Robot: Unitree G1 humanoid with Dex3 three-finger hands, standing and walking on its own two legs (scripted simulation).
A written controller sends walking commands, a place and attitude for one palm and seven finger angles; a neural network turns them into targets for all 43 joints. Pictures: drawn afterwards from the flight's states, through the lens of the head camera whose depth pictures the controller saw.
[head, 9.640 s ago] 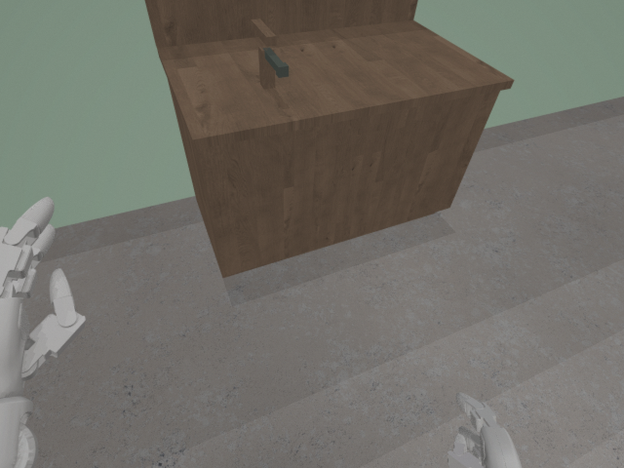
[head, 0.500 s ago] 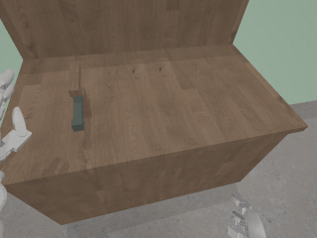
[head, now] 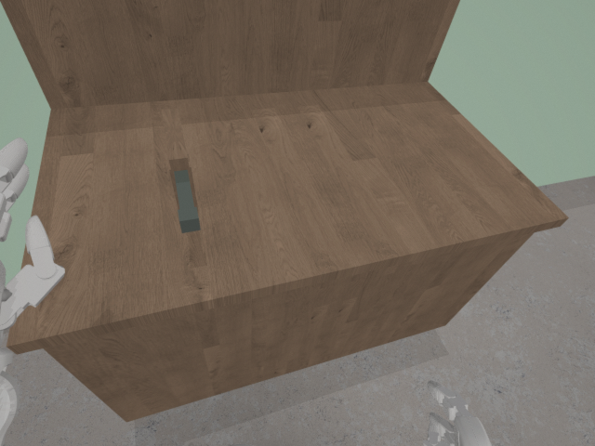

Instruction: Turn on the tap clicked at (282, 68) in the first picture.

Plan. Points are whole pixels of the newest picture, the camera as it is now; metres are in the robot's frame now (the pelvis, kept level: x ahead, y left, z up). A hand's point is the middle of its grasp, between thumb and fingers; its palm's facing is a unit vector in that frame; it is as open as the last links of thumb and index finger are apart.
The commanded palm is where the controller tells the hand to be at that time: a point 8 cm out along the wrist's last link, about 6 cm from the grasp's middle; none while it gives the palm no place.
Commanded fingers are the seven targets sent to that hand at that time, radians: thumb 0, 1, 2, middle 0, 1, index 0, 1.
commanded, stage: come to a stop and stand still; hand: left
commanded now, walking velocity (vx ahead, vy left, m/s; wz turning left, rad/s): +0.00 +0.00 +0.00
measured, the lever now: (189, 220) +0.41 +0.21 +0.04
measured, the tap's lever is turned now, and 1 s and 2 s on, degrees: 0 0 0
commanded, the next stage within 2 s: none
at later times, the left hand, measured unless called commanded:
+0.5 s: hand out of the picture +0.11 +0.32 +0.16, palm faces +0.56 -0.76 -0.33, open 7.4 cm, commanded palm +0.05 +0.34 +0.18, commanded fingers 0.00 0.90 0.90 -0.20 -0.30 -0.20 -0.30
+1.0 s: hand out of the picture +0.11 +0.37 +0.17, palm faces +0.35 -0.78 -0.51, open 7.4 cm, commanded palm +0.06 +0.38 +0.18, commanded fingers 0.00 0.90 0.90 -0.20 -0.30 -0.20 -0.30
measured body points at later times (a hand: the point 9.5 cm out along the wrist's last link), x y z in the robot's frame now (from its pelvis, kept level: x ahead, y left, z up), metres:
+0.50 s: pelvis -0.05 +0.03 -0.02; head -0.06 +0.08 +0.43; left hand +0.08 +0.36 +0.18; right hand +0.17 -0.15 -0.07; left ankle +0.02 +0.07 -0.69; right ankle +0.01 -0.09 -0.74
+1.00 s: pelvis -0.09 +0.10 +0.00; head -0.07 +0.12 +0.45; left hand +0.09 +0.41 +0.20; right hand +0.05 -0.13 -0.09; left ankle -0.09 +0.17 -0.74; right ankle -0.07 +0.03 -0.73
